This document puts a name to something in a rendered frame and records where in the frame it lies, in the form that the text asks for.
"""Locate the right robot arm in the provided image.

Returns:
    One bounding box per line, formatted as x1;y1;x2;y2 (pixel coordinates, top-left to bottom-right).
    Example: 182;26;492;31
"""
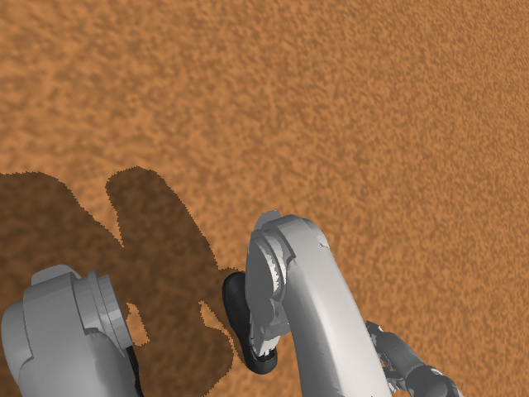
405;365;464;397

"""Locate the right robot foot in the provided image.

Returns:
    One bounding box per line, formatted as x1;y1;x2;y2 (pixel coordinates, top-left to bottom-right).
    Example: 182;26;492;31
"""
222;272;278;375

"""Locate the right robot hand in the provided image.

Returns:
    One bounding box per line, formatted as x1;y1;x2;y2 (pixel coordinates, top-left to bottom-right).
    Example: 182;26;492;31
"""
365;321;426;394

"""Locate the left robot foot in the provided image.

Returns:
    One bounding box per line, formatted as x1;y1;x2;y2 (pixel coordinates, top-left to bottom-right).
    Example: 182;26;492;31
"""
126;346;144;397

